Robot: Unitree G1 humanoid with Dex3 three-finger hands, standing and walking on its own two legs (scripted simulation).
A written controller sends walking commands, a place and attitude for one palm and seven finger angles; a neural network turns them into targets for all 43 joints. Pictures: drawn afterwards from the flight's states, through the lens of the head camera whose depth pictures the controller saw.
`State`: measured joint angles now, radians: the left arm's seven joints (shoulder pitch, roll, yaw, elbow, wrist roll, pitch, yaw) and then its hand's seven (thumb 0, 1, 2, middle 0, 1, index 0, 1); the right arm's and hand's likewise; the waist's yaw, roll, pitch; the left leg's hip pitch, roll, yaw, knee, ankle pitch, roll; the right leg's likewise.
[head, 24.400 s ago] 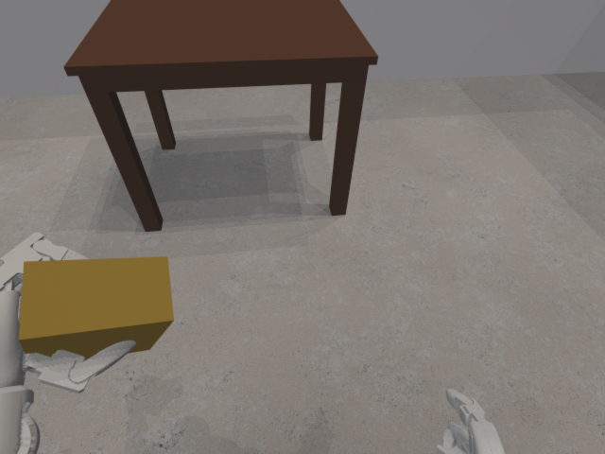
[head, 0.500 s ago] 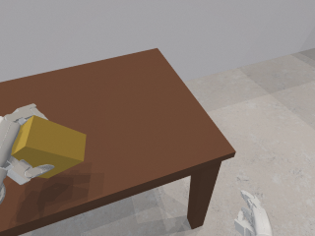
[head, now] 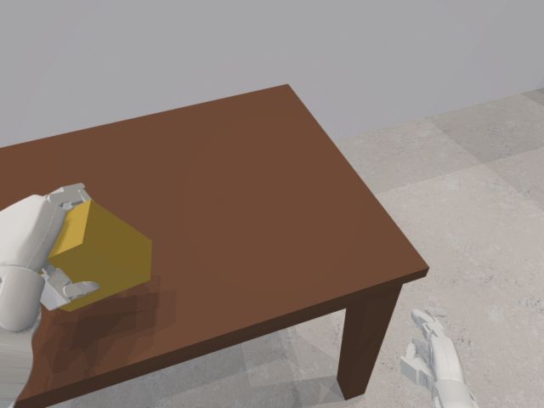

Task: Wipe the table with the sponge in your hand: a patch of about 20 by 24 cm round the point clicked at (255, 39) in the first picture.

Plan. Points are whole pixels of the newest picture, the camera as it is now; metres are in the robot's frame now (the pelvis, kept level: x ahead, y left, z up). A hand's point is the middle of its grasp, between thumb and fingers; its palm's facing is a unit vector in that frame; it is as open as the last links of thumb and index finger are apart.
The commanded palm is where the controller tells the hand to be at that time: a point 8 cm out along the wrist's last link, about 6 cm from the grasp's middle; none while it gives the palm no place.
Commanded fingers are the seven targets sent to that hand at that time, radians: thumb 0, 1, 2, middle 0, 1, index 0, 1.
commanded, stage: turn the palm down, sponge in hand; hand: left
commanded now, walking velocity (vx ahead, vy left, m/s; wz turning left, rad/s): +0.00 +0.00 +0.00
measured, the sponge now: (90, 265) +0.23 +0.28 +0.14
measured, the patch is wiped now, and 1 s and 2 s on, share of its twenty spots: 0.00 0.00 0.00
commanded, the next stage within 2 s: move the sponge above the wiping area in 0.90 s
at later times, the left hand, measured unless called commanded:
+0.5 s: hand (64, 246) +0.23 +0.30 +0.18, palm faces +0.14 -0.07 -0.99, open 10.1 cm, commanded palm +0.18 +0.29 +0.24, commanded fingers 0.00 0.10 1.30 -1.20 -1.60 -1.20 -1.60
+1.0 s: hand (66, 253) +0.22 +0.29 +0.18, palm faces +0.13 -0.06 -0.99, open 10.1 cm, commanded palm +0.18 +0.28 +0.24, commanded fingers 0.00 0.10 1.30 -1.20 -1.60 -1.20 -1.60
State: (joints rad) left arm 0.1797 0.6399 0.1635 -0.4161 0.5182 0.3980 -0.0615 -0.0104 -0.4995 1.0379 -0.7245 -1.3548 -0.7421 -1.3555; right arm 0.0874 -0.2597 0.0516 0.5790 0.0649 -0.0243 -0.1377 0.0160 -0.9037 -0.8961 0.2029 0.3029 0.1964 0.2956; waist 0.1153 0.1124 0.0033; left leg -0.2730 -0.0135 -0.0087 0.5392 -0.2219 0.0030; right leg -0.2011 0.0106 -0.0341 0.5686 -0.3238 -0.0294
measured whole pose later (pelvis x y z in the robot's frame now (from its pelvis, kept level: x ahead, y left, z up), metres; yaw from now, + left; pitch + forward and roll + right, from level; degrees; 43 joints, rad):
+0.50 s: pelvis -0.01 +0.01 +0.01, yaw -1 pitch -4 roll +0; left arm 0.07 0.62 0.02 -0.38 0.80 0.47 -0.13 -0.01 -0.50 1.04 -0.72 -1.35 -0.74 -1.35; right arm 0.00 -0.27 0.05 0.64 0.06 0.02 -0.10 0.02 -0.90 -0.90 0.20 0.30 0.18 0.30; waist 0.14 0.13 0.02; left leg -0.22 -0.03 0.01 0.44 -0.16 0.02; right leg -0.16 0.00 -0.02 0.49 -0.27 -0.02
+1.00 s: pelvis -0.02 +0.00 +0.01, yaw -1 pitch -4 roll +1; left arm 0.04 0.60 0.00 -0.32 0.81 0.47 -0.14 -0.01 -0.50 1.04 -0.72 -1.35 -0.74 -1.35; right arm -0.01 -0.26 0.06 0.67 0.06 0.01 -0.09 0.02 -0.90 -0.90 0.20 0.30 0.18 0.29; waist 0.15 0.14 0.01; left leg -0.22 -0.01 0.00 0.45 -0.16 0.00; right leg -0.16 0.01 -0.02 0.50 -0.27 -0.03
